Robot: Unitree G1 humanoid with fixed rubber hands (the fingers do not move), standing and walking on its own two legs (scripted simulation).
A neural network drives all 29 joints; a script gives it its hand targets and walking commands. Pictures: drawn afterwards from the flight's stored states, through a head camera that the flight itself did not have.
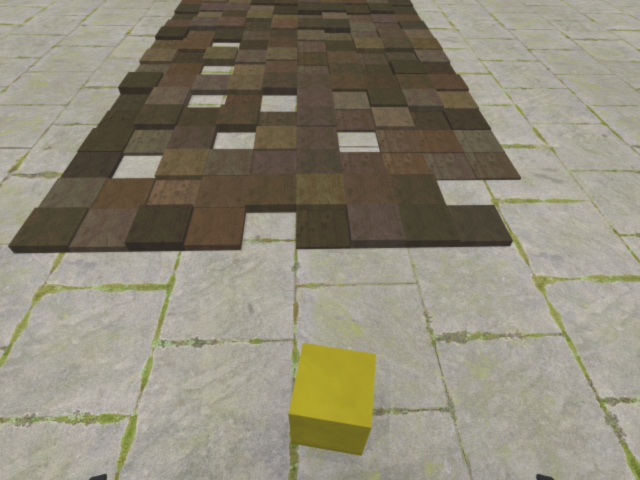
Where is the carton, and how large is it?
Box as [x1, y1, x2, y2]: [288, 343, 375, 455]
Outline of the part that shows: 303,343 288,413 292,443 361,455 371,426 375,354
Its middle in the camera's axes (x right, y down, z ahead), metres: +0.03 +0.46 +1.12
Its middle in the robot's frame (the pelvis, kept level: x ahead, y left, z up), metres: +0.48 -0.04 -0.66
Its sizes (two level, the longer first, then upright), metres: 0.210 0.200 0.250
